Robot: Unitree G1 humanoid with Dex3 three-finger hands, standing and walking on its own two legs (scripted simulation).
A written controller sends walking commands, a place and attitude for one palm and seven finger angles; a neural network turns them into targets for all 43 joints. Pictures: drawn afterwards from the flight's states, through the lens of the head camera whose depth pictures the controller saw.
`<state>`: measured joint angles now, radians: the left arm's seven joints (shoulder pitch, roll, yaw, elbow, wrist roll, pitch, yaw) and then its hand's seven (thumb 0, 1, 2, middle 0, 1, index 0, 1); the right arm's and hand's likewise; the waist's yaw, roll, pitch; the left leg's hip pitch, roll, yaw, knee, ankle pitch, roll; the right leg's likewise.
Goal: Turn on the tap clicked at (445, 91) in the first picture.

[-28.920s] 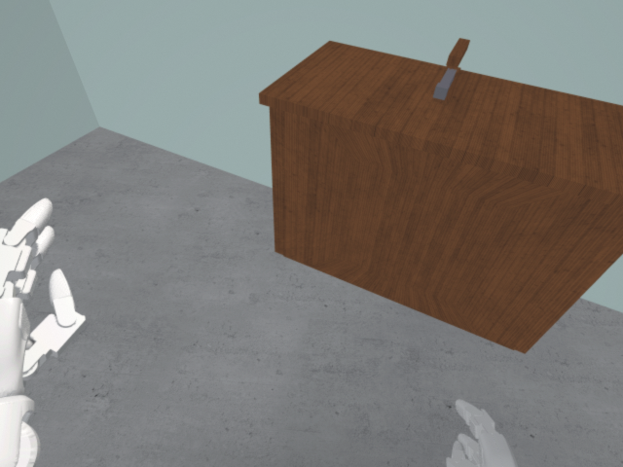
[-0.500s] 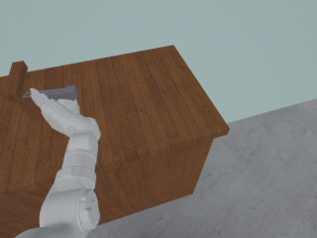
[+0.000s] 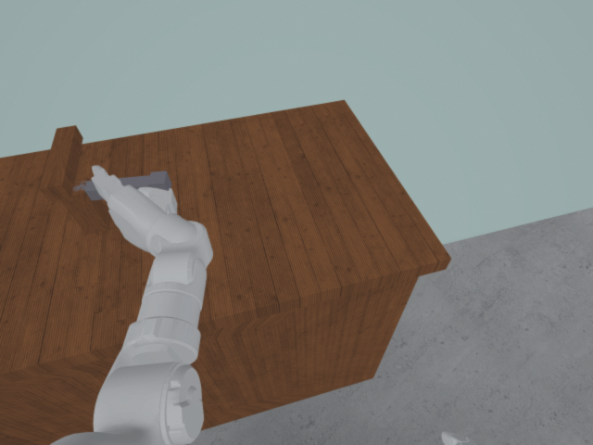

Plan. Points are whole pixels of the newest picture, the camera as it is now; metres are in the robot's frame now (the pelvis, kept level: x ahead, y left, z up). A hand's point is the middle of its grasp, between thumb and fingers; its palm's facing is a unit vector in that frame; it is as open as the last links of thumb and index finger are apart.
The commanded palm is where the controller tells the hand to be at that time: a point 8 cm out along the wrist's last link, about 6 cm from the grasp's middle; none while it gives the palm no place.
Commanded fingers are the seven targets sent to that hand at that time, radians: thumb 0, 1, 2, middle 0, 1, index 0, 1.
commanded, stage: lift the hand up off the lever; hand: left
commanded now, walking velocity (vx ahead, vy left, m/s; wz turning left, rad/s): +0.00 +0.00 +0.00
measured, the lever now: (160, 184) +0.48 +0.21 +0.10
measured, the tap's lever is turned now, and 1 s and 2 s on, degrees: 81 81 81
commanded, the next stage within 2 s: draw the hand back beside the body in 1.54 s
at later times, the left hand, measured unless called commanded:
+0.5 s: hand (164, 191) +0.41 +0.18 +0.14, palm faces +0.78 -0.61 -0.10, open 7.8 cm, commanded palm +0.36 +0.20 +0.14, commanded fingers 0.00 0.90 0.90 -0.15 -0.15 -0.15 -0.15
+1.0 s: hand (151, 183) +0.42 +0.19 +0.15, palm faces +0.80 -0.59 -0.08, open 7.8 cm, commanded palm +0.36 +0.21 +0.16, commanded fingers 0.00 0.90 0.90 -0.15 -0.15 -0.15 -0.15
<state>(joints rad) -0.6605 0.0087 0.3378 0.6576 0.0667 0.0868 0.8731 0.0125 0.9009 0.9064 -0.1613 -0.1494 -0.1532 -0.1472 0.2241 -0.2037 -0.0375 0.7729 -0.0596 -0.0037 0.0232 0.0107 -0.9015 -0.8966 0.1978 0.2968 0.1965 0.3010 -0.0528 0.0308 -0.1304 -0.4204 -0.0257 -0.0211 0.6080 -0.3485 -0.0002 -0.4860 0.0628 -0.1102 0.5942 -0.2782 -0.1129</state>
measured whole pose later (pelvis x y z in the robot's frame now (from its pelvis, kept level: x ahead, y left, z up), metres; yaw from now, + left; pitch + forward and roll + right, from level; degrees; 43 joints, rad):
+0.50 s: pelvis -0.01 -0.01 +0.00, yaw +1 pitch +6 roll +1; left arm -0.67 0.00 0.29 0.59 0.05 0.21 0.87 0.01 0.90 0.90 -0.15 -0.15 -0.15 -0.15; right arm 0.17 -0.20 -0.02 0.78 -0.04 0.00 0.00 0.01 -0.90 -0.90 0.20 0.30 0.20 0.30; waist -0.03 0.03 -0.12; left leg -0.36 -0.03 -0.03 0.57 -0.32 -0.01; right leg -0.42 0.06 -0.12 0.56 -0.25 -0.12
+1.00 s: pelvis -0.01 -0.02 +0.01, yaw +1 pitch +6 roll +1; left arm -0.69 0.07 0.34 0.57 0.02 0.22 0.84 0.01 0.90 0.90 -0.15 -0.15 -0.15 -0.15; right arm 0.17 -0.22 -0.03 0.80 -0.02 -0.01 -0.03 0.01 -0.90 -0.90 0.20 0.30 0.20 0.30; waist -0.03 0.04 -0.09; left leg -0.34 -0.01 -0.04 0.52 -0.29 -0.02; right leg -0.39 0.08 -0.12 0.49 -0.22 -0.13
